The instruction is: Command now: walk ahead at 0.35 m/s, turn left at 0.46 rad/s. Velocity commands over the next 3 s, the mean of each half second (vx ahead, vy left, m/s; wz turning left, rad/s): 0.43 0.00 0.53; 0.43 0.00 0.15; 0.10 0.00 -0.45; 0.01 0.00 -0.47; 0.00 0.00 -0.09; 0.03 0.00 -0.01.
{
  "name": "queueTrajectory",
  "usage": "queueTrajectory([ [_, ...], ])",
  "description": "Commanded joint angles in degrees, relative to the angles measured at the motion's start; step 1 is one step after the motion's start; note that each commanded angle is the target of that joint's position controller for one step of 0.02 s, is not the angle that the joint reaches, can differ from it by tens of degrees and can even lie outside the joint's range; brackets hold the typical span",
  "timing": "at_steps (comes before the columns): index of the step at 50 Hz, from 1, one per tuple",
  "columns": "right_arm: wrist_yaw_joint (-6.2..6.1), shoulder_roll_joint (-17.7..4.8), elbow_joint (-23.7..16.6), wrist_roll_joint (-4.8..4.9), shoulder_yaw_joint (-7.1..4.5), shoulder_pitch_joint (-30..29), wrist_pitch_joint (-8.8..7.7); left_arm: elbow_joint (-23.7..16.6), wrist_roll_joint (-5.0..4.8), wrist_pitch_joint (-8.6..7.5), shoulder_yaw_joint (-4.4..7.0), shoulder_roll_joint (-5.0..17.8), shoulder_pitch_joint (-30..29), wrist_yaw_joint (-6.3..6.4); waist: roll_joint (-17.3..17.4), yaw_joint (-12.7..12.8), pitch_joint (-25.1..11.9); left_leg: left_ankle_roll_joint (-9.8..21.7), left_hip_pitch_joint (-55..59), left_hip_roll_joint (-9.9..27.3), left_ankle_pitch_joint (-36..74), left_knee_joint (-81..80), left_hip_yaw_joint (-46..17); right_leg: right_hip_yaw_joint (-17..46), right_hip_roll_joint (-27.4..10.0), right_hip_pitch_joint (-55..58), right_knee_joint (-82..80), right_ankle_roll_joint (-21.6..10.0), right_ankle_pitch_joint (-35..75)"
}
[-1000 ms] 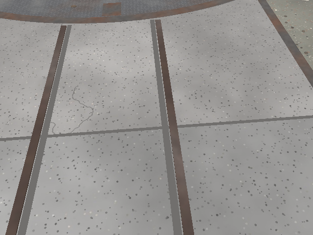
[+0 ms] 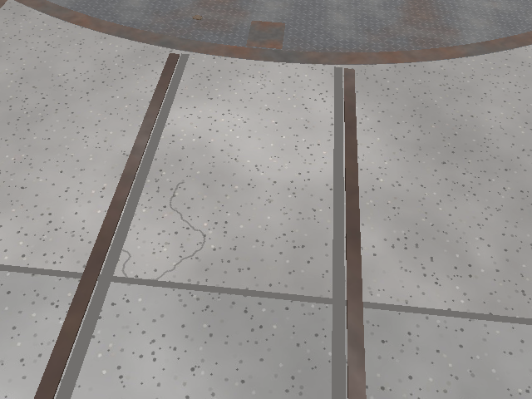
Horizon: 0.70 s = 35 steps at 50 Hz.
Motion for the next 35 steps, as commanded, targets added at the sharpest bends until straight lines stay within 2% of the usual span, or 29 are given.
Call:
queueTrajectory([
  [1,0.53,-3.03,-0.88,-0.12,-1.31,3.84,0.02,-3.63,-0.28,-0.45,2.21,9.91,-4.92,-1.27,-3.92,-4.45,-0.53,0.17,14.92,-5.26,5.80,-6.66,6.97,2.54,-7.80,-10.22,-3.70,-8.44,-1.78],
  [2,0.13,-5.27,0.40,0.28,-2.69,9.22,0.31,-3.60,0.19,-0.54,1.54,7.98,-4.38,-1.59,-0.19,-6.99,-2.71,2.01,22.61,-6.24,4.42,-8.36,5.77,-0.50,-6.43,-13.55,6.48,-6.68,3.04],
  [3,-0.71,-10.89,1.11,0.63,-4.54,16.18,0.32,-5.42,1.55,-0.86,0.29,4.26,-6.76,-1.78,13.08,-10.28,-3.29,7.46,29.79,3.79,-1.18,-16.75,-12.94,-4.74,-2.33,-24.15,28.54,-2.39,0.54],
  [4,-0.40,-16.96,-0.49,-0.06,-4.82,18.06,-1.05,-10.40,1.75,-2.49,-0.98,0.18,-9.75,-1.46,23.26,-8.90,-6.25,18.73,36.47,16.48,-10.73,-30.02,-48.29,2.94,7.58,-41.53,44.12,-0.32,-17.40],
  [5,-0.11,-13.33,-0.57,-0.87,-3.63,17.20,-2.58,-10.87,-0.97,-4.15,-0.36,4.28,-12.23,-1.84,13.01,-9.20,-4.92,20.33,36.08,19.37,-15.43,-32.18,-50.51,10.03,4.23,-47.75,51.04,-2.18,-14.67],
  [6,-0.21,-10.02,-1.50,-0.80,-2.65,14.32,-3.64,-10.79,-1.67,-5.30,-0.12,5.99,-12.53,-2.38,10.77,-7.62,-1.70,17.78,33.93,17.72,-11.25,-30.20,-44.22,10.66,1.70,-49.50,50.02,-4.25,-8.95],
  [7,-0.31,-8.07,-2.58,-0.57,-2.02,10.93,-3.96,-9.41,-0.46,-5.85,0.20,6.83,-11.13,-2.34,6.24,-5.67,-0.03,14.93,29.82,14.82,-4.74,-28.88,-36.80,10.68,-0.27,-46.40,46.56,-4.96,-3.87],
  [8,-0.57,-7.26,-3.74,-0.52,-1.64,7.85,-3.82,-8.59,0.90,-5.92,0.61,7.34,-10.43,-2.11,4.97,-4.05,0.80,12.82,25.12,12.33,1.28,-29.05,-30.88,10.75,-1.45,-42.10,40.47,-4.87,0.28],
  [9,-0.93,-6.25,-4.42,-0.75,-1.22,6.84,-3.64,-8.37,1.35,-5.60,0.88,7.55,-10.48,-2.26,5.33,-3.15,0.79,11.56,22.48,10.24,5.76,-29.99,-26.96,10.54,-1.62,-38.06,36.27,-4.54,3.17],
  [11,-1.88,-7.16,-4.47,-0.68,-1.40,8.32,-3.58,-9.10,1.64,-4.99,0.57,5.71,-12.50,-2.56,4.99,-2.98,0.72,11.45,21.03,8.34,15.52,-30.86,-22.30,8.84,0.26,-35.33,29.13,-2.85,8.50],
  [13,-2.71,-7.94,-4.22,-0.36,-1.69,9.86,-3.43,-10.60,1.60,-4.72,-0.12,3.60,-16.39,-2.82,3.95,-3.50,1.49,10.55,18.56,6.06,20.09,-30.49,-18.19,7.91,2.56,-32.36,18.50,-1.58,14.49],
  [15,-3.18,-8.32,-3.93,-0.22,-1.92,11.54,-3.19,-12.24,1.16,-4.74,-0.91,1.81,-20.89,-3.44,5.37,-4.95,2.32,9.41,15.39,4.58,19.64,-30.42,-16.26,6.81,4.91,-28.01,9.62,-1.16,20.68],
  [16,-3.23,-8.29,-3.67,-0.21,-1.98,12.60,-3.14,-13.09,0.79,-4.70,-1.11,1.61,-22.73,-3.75,5.97,-5.64,2.70,9.00,14.28,4.69,18.29,-30.66,-16.60,6.53,5.56,-26.25,7.19,-1.09,22.64],
  [18,-3.19,-7.91,-2.98,0.13,-2.09,14.47,-3.08,-14.49,0.28,-4.66,-1.13,2.30,-24.80,-4.09,6.20,-6.32,3.13,8.41,14.48,5.67,16.75,-30.01,-18.54,7.79,5.88,-24.09,4.36,-1.38,25.04],
  [20,-3.42,-7.56,-2.69,0.48,-2.24,15.08,-2.82,-15.26,0.22,-4.87,-0.82,3.85,-25.10,-4.28,6.32,-5.85,3.13,7.74,17.83,6.97,16.98,-27.73,-20.82,9.58,5.54,-23.51,1.95,-2.12,24.63],
  [22,-3.74,-7.78,-2.81,0.25,-2.64,15.13,-2.28,-15.29,0.27,-5.26,-0.43,5.34,-23.73,-4.35,7.00,-4.81,2.60,7.19,21.35,8.31,21.16,-24.38,-22.68,9.91,5.46,-22.07,1.32,-3.23,20.42],
  [23,-3.75,-7.90,-3.15,0.02,-2.83,14.87,-1.96,-14.88,0.31,-5.51,-0.05,6.27,-21.42,-4.25,7.77,-3.68,1.37,6.79,22.19,8.16,26.44,-21.55,-23.17,9.08,6.03,-18.73,1.17,-4.12,17.46],
  [24,-3.59,-7.42,-3.83,-0.23,-2.69,14.14,-1.73,-13.49,0.48,-5.74,0.79,7.80,-15.85,-3.95,8.08,-0.99,-2.16,5.76,21.95,5.97,34.31,-15.71,-22.30,7.66,6.94,-10.76,-0.01,-5.65,16.38],
  [25,-3.21,-6.00,-5.02,-0.87,-1.97,12.73,-1.65,-11.82,1.17,-5.85,1.58,9.71,-7.02,-3.64,7.46,3.31,-9.58,4.15,17.82,2.94,34.71,-4.51,-20.11,9.94,3.32,3.04,2.20,-8.49,15.99],
  [26,-3.11,-2.72,-6.39,-1.78,-0.94,14.16,-1.77,-10.76,1.92,-5.50,2.26,12.80,2.71,-3.20,-0.05,5.39,-18.72,1.61,5.57,-2.48,20.33,12.67,-15.49,23.36,-7.19,20.77,3.40,-12.77,9.29],
  [27,-2.74,1.05,-6.67,0.42,0.25,23.48,-2.63,-8.45,1.92,-5.03,2.63,14.41,4.77,-4.00,-20.61,0.25,-23.70,-1.20,-12.17,-8.38,-14.30,29.06,-13.49,50.87,-17.93,32.81,-5.13,-20.38,-3.35],
  [28,-2.83,-4.82,-4.62,1.40,-0.68,21.66,-2.78,-8.92,0.57,-4.91,1.13,7.91,2.75,-4.24,-12.44,1.78,-16.86,-1.08,-17.21,-4.13,-11.60,34.22,-15.56,49.95,-15.74,28.18,-8.07,-18.27,-12.48],
  [29,-2.69,-7.24,-5.90,1.19,-1.21,14.80,-2.90,-9.44,0.30,-4.58,0.45,5.20,-0.98,-4.06,-6.34,2.52,-8.47,-0.96,-18.08,-2.20,-6.37,33.70,-13.43,39.34,-13.17,19.32,-8.86,-16.00,-9.20],
  [30,-2.87,-6.73,-6.94,0.42,-1.18,10.79,-3.17,-9.66,0.99,-4.28,0.24,5.22,-4.16,-4.08,-1.42,1.17,-4.40,-0.81,-16.03,-0.10,-2.57,31.78,-11.68,33.47,-11.18,11.10,-10.03,-15.23,-2.07],
  [31,-2.75,-6.14,-7.65,-0.34,-1.33,8.52,-3.36,-9.40,1.57,-4.20,-0.03,4.40,-5.45,-4.07,-0.82,0.18,-1.84,-0.63,-14.57,1.42,-0.52,28.89,-11.47,29.35,-9.71,5.53,-11.19,-15.53,4.30],
  [32,-2.45,-5.08,-7.90,-0.29,-1.30,8.89,-3.25,-9.05,2.12,-4.31,-0.36,3.81,-5.89,-4.01,-1.94,-1.36,-1.66,-0.31,-11.98,2.80,0.49,26.78,-11.33,26.13,-8.32,2.30,-12.44,-15.48,7.39],
  [34,-2.14,-2.60,-8.24,-0.15,-0.67,9.26,-2.88,-7.97,1.38,-4.66,-0.36,3.95,-5.30,-4.02,-3.39,-2.44,-1.32,-0.55,-10.95,4.01,0.39,21.97,-9.69,22.82,-7.88,-0.38,-14.93,-16.70,9.89],
  [35,-2.06,-2.01,-8.97,-0.44,-0.31,7.73,-2.76,-7.50,0.99,-4.80,-0.14,4.89,-4.91,-3.94,-3.18,-2.40,-0.34,-0.97,-11.76,4.70,1.31,18.85,-8.95,21.48,-8.20,-1.42,-16.34,-17.30,10.85],
])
